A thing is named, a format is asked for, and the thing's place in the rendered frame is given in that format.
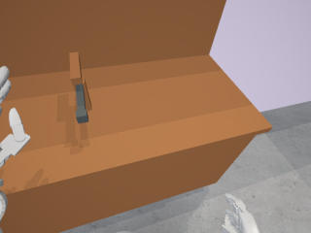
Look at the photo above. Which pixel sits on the counter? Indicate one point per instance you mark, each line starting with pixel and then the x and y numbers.
pixel 163 117

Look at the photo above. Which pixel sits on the robot right hand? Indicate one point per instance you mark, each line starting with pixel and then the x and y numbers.
pixel 243 223

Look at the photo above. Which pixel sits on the robot left hand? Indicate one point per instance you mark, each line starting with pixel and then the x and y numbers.
pixel 12 144

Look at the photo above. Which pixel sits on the tap lever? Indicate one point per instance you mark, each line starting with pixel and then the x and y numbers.
pixel 81 113

